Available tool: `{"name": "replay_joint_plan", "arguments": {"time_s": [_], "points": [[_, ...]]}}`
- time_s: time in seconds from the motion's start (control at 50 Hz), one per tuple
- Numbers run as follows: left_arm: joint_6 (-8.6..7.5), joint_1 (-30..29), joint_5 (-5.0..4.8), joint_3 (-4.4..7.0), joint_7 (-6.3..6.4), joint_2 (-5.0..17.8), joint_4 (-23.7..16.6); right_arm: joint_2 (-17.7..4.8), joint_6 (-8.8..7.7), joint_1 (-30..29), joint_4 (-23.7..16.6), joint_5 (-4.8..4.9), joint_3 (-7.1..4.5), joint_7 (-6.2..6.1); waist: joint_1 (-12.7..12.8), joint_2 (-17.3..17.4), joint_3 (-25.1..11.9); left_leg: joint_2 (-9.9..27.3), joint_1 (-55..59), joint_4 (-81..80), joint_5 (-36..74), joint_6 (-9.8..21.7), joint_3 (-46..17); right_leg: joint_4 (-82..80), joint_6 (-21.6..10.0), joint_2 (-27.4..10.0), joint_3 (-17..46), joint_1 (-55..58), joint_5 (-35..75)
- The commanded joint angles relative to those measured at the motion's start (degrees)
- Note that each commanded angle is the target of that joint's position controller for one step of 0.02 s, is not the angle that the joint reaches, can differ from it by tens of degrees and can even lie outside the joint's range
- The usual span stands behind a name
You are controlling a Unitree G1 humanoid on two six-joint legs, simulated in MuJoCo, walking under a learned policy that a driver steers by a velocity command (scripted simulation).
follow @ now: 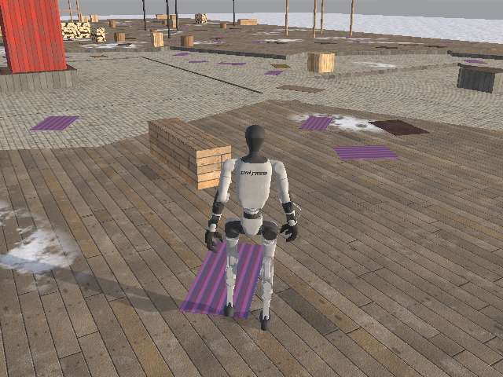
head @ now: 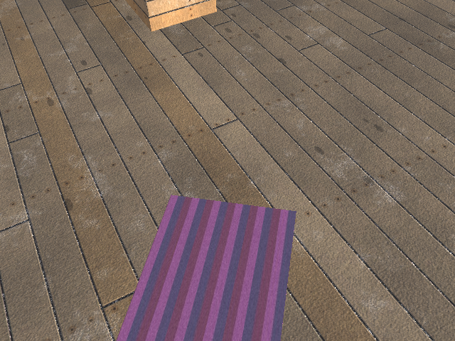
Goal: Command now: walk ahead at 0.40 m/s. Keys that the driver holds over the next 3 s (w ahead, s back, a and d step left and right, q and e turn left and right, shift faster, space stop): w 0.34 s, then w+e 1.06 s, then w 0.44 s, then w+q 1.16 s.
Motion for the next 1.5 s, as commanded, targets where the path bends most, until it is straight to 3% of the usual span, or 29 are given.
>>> {"name": "replay_joint_plan", "arguments": {"time_s": [0.02,0.12,0.22,0.28,0.32,0.36,0.4,0.42,0.48,0.54,0.76,0.82,0.86,0.88,0.9,0.92,0.94,0.96,0.98,1.02,1.12,1.26,1.36,1.38,1.4,1.42,1.44,1.48,1.5], "points": [[-0.03,4.09,0.38,0.17,0.19,5.39,-1.63,-3.75,-1.64,-7.50,-5.01,-0.51,-1.15,0.97,1.05,-8.03,6.55,4.81,-20.35,-2.09,7.24,-0.21,-0.75,-15.44,-6.89,-14.30,16.34,11.11,13.51],[1.20,5.88,0.69,0.34,1.90,8.02,-2.75,0.34,-1.05,-18.41,-9.01,-0.60,0.42,1.78,2.66,-6.67,8.06,2.28,-14.90,-19.93,16.29,-2.87,3.35,-17.53,-6.75,-11.51,8.02,5.22,21.67],[1.28,7.86,-0.51,1.28,2.26,9.24,-2.15,-1.52,-1.17,-24.15,-11.77,-0.04,0.59,2.87,1.99,-7.63,10.09,1.11,-10.21,-29.67,19.66,-0.87,2.99,-17.95,-6.82,-14.42,6.15,7.60,23.94],[1.98,5.66,-0.23,2.27,2.29,11.00,-2.99,-5.03,-1.55,-18.87,-11.14,-0.25,-0.95,3.05,-2.81,-9.22,4.23,-1.81,-0.72,-30.72,16.04,2.06,4.18,-8.67,-5.12,-15.73,4.47,12.72,47.43],[2.89,3.67,0.49,2.19,2.19,10.79,-4.26,-9.21,-1.06,-1.05,-5.86,0.00,-3.46,2.15,-11.50,-9.30,-6.76,-2.53,23.03,-30.42,15.81,5.36,3.83,12.46,-2.41,-12.23,1.94,5.55,55.11],[1.25,10.82,-0.14,-0.90,1.34,-0.24,-5.21,-13.14,-0.51,10.09,-3.10,-1.40,-4.14,1.89,-8.92,14.22,-23.80,22.74,52.32,-42.33,-4.07,18.44,-42.65,51.69,1.89,3.34,4.95,-26.75,-11.80],[-0.96,0.40,-3.40,1.51,1.14,8.34,-8.08,-5.82,-1.21,0.33,-4.16,-1.26,-1.97,1.92,-7.78,5.54,-7.21,18.93,35.49,-46.89,-2.27,12.52,-29.88,57.63,-0.87,-2.78,9.64,-34.09,-8.02],[-0.99,-2.05,-3.19,1.60,1.70,7.74,-8.65,-4.70,-1.97,-3.84,-4.33,-1.71,-1.59,2.22,-5.32,-0.40,-2.91,16.97,26.16,-48.67,5.25,10.80,-22.37,53.62,-1.06,-5.82,8.82,-31.40,-3.08],[1.68,0.41,-1.95,2.50,2.30,4.93,-7.91,-1.63,-3.12,-6.43,-2.83,-2.69,-0.89,2.57,-0.88,1.81,0.10,12.72,14.12,-53.12,11.62,8.68,-10.10,46.74,-1.23,-9.27,9.29,-23.13,0.96],[3.21,-3.69,-1.58,2.95,2.47,4.89,-10.43,-3.84,-3.56,-4.67,-1.11,-2.61,-1.34,1.66,-0.38,1.69,3.57,12.59,11.76,-56.42,13.52,8.93,-4.33,42.03,-0.49,-9.91,9.36,-28.09,5.38],[2.26,-25.06,-0.85,1.62,-1.58,3.61,-20.85,-8.22,-0.83,5.94,1.01,-1.67,-2.01,-0.88,-6.93,-1.44,6.87,14.03,29.37,-52.49,26.38,5.87,8.90,14.06,-0.66,-6.85,1.00,-37.12,19.22],[2.53,-24.19,-1.13,2.44,-2.77,5.70,-23.27,-10.19,0.65,4.70,-0.02,-1.42,-2.63,-1.12,-4.36,1.53,4.06,15.27,33.34,-44.04,47.80,4.08,11.43,12.47,-3.26,-3.08,-3.21,-31.27,10.86],[2.85,-13.51,-1.39,4.66,-2.89,9.74,-21.74,-11.41,1.69,2.90,-1.27,-1.50,-2.97,-1.62,2.14,3.62,-2.70,14.14,31.28,-27.86,62.74,2.29,13.29,11.37,-6.23,1.84,-5.78,-16.24,8.05],[3.10,-3.55,-1.45,6.81,-2.04,13.72,-19.44,-10.98,1.70,2.21,-2.19,-1.46,-2.65,-1.79,7.14,1.60,-7.74,11.87,22.14,-13.63,55.32,-0.04,14.00,7.77,-8.88,2.10,-2.27,-0.02,11.00],[3.49,1.42,-1.27,8.60,-0.80,20.67,-18.52,-4.19,0.48,6.81,-4.78,-3.20,-0.58,-1.00,4.39,-12.00,-14.41,4.48,-2.00,8.48,14.98,-3.48,13.26,7.25,-17.20,-12.98,23.77,22.55,8.70],[2.90,1.47,-0.78,7.71,-0.92,19.88,-20.09,-3.25,-2.39,5.91,-6.51,-2.16,0.36,0.14,3.06,-13.01,-22.79,-4.47,-15.22,20.18,-15.54,-4.01,-0.12,-4.30,-24.62,-21.79,51.57,31.72,1.71],[2.46,0.66,0.01,6.34,-1.01,15.26,-19.95,-7.99,-4.23,-2.04,-8.29,0.31,-1.09,0.89,5.52,-8.17,-17.08,-0.73,-21.83,21.47,-11.41,-2.16,-5.25,-6.68,-20.22,-19.56,44.37,29.06,2.70],[2.00,-3.08,-0.25,5.72,-0.87,12.96,-20.37,-7.78,-5.03,-4.28,-9.21,0.79,-0.95,0.95,3.70,-5.67,-10.12,1.98,-22.46,17.21,-5.94,-0.94,-4.63,-6.65,-17.62,-17.26,35.13,20.65,7.03],[1.93,-7.86,-0.44,4.90,-0.98,10.57,-21.45,-7.24,-4.79,-4.84,-8.14,-0.56,-1.18,0.37,0.85,0.34,-4.99,4.45,-18.45,11.70,-2.20,-0.78,-3.86,-7.67,-14.58,-13.84,27.28,10.76,13.16],[1.66,-11.71,0.25,4.36,-0.69,9.45,-23.19,-7.86,-3.19,-1.59,-8.02,-1.61,-1.97,0.17,-3.05,-2.67,-2.89,6.52,-10.38,5.97,0.40,-2.59,-4.44,-9.45,-14.61,-11.54,22.13,-0.21,22.78],[1.57,-7.91,-0.56,5.19,1.14,12.76,-22.79,-4.90,-1.42,-8.87,-11.48,-2.99,-1.55,-0.31,-2.07,-3.36,-0.01,4.27,-10.45,-11.89,12.28,-7.00,-2.23,-11.30,-13.49,-7.82,16.01,-7.17,25.07],[2.44,-2.83,-1.17,5.32,1.77,12.61,-21.19,-5.58,-2.63,-18.70,-15.68,-1.57,-1.26,1.00,1.63,-7.44,0.87,-0.21,-4.39,-32.35,23.80,-5.55,-3.52,-6.99,-9.22,-7.76,19.89,-4.46,13.21],[3.42,-4.86,-0.63,4.60,2.28,10.40,-22.68,-10.07,-4.24,-6.96,-13.42,-2.09,-3.37,1.22,-5.12,-9.02,-4.70,0.35,12.98,-36.94,15.67,-0.80,-3.42,7.80,-5.83,-5.70,23.39,-2.34,19.35],[3.31,-4.71,0.28,3.32,2.03,7.30,-23.94,-13.12,-4.26,1.79,-12.68,-2.88,-4.16,0.75,-8.59,-3.30,-12.94,9.60,28.02,-35.54,12.37,2.57,-12.08,23.44,-3.66,-1.81,18.67,-9.52,11.92],[2.71,4.20,-1.56,2.28,1.88,3.67,-25.55,-17.45,-3.38,6.85,-10.70,-3.34,-5.29,0.88,-4.40,17.45,-19.52,22.37,46.58,-40.82,0.99,12.28,-39.38,42.05,0.25,5.98,11.93,-30.96,-15.50],[2.63,4.72,-2.32,3.03,2.17,9.78,-23.70,-11.86,-3.21,5.91,-11.24,-1.87,-4.11,1.32,-5.47,12.61,-16.54,22.78,45.15,-43.83,-11.45,11.85,-45.15,50.12,0.76,1.41,13.78,-38.19,-15.68],[2.85,-1.23,-1.91,3.85,2.16,12.88,-23.92,-7.86,-2.87,3.50,-11.92,-1.61,-3.05,1.24,-6.99,6.43,-9.06,19.95,38.09,-44.66,-10.71,9.18,-35.70,51.78,0.99,-0.45,13.06,-39.81,-10.15],[2.86,-7.57,-0.22,3.79,2.23,11.29,-25.21,-5.46,-2.15,-0.80,-11.62,-2.50,-2.05,1.51,-5.52,0.78,-0.90,14.44,24.37,-46.92,2.86,6.98,-22.54,47.15,0.96,-3.56,10.83,-36.26,-3.46],[2.85,-6.91,-0.62,3.75,1.87,10.14,-25.71,-5.40,-2.26,-1.31,-11.19,-3.08,-1.80,1.41,-3.67,3.71,-0.41,13.63,21.00,-47.94,6.92,7.31,-19.50,45.32,0.81,-4.87,10.83,-33.65,-1.76]]}}
Next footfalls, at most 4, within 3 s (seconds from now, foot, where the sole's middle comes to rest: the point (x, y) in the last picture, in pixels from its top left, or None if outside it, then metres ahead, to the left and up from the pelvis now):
0.32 left None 0.35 0.14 -0.78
0.88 right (303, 308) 0.63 -0.13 -0.78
1.38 left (275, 216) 0.98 -0.06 -0.78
1.88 right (377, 204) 1.03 -0.43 -0.78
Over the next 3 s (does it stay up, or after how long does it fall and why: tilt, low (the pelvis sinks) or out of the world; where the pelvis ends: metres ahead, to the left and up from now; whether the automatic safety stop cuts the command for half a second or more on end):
stays up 1.52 -0.53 -0.01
